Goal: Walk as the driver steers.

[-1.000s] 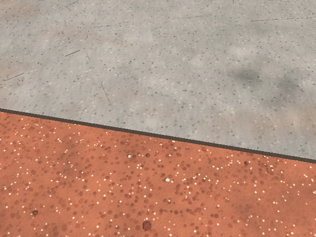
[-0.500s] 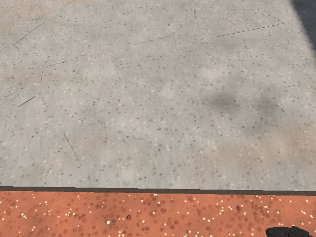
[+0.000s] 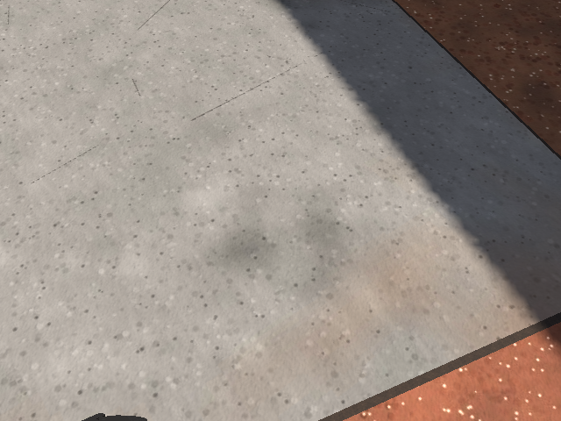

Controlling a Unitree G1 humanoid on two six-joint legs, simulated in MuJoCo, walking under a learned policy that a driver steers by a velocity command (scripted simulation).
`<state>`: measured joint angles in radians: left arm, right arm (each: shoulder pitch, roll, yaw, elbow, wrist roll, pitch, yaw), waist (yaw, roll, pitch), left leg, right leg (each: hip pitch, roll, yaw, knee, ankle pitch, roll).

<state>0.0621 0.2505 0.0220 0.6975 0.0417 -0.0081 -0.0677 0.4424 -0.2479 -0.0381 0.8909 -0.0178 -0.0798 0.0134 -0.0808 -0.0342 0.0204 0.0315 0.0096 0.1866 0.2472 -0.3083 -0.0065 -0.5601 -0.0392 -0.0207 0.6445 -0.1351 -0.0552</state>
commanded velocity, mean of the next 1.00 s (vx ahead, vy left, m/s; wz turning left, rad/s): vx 0.31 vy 0.00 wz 0.30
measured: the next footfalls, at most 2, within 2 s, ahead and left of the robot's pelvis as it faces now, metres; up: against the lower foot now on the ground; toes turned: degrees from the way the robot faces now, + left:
right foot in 0.06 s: +0.18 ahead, -0.10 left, +0.00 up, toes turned -3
left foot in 0.58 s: +0.46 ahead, +0.08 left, +0.00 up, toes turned +12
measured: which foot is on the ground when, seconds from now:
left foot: down 0.00-0.06, up 0.08-0.56, down 0.58-1.00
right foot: up 0.00-0.04, down 0.06-0.58, up 0.60-1.00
